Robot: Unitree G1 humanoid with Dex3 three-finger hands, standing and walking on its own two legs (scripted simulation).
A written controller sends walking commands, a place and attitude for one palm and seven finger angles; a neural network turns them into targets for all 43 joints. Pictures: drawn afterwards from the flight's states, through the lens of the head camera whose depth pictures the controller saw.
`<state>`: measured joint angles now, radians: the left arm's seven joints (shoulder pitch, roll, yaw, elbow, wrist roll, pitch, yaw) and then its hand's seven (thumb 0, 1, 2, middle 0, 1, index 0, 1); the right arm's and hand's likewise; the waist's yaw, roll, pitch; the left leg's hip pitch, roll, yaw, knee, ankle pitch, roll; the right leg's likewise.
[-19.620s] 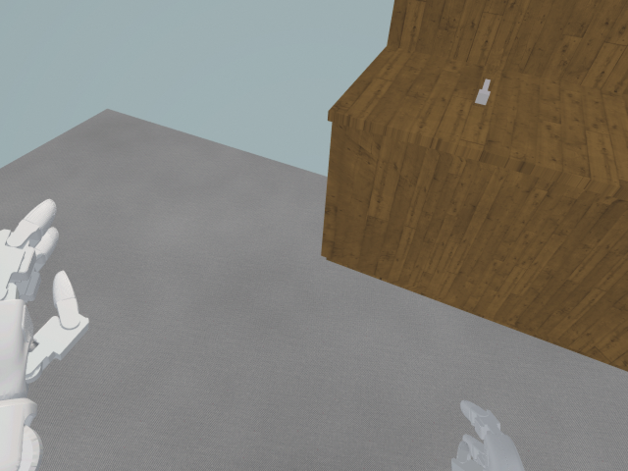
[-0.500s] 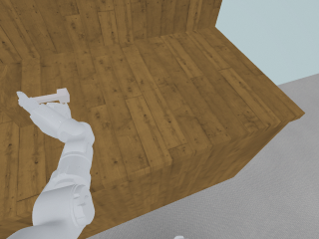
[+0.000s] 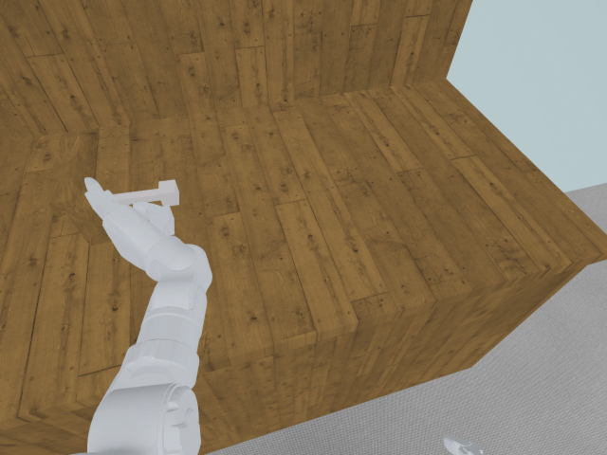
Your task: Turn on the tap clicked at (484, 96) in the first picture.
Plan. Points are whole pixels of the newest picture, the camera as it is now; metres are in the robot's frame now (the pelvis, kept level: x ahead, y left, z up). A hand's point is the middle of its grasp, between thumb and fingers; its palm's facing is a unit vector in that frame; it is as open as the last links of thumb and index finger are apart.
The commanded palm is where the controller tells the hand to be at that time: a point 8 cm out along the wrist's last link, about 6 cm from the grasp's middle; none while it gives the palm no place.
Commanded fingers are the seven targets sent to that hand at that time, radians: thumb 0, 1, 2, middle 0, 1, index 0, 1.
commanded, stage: lift the hand up off the lever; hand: left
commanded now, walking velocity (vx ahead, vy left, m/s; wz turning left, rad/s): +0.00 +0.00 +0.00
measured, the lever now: (169, 193) +0.48 +0.22 +0.06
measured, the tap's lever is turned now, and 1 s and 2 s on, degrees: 86 86 86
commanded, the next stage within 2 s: draw the hand back beside the body in 1.42 s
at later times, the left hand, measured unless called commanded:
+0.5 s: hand (173, 207) +0.41 +0.19 +0.10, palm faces +0.82 -0.57 -0.09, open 7.8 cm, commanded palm +0.36 +0.21 +0.11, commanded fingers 0.00 0.90 0.90 -0.15 -0.15 -0.15 -0.15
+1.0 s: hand (164, 200) +0.41 +0.19 +0.12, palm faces +0.81 -0.58 -0.06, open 7.8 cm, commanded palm +0.35 +0.21 +0.12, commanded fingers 0.00 0.90 0.90 -0.15 -0.15 -0.15 -0.15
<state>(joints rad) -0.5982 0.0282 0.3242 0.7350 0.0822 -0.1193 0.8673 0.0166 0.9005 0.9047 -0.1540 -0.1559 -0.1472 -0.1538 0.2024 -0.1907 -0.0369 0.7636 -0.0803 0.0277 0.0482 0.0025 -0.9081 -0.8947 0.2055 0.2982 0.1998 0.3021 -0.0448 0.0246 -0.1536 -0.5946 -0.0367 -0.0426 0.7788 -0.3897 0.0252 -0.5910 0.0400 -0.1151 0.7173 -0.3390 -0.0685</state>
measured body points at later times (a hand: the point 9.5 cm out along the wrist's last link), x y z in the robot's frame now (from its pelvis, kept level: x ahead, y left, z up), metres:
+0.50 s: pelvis -0.02 -0.02 +0.01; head +0.01 -0.02 +0.45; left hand +0.36 +0.21 +0.11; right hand +0.10 -0.26 -0.12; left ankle -0.01 +0.10 -0.71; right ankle +0.01 -0.08 -0.71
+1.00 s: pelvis +0.00 -0.02 +0.02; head +0.02 -0.03 +0.47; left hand +0.36 +0.22 +0.13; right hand +0.12 -0.27 -0.11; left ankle -0.01 +0.10 -0.71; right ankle +0.01 -0.08 -0.71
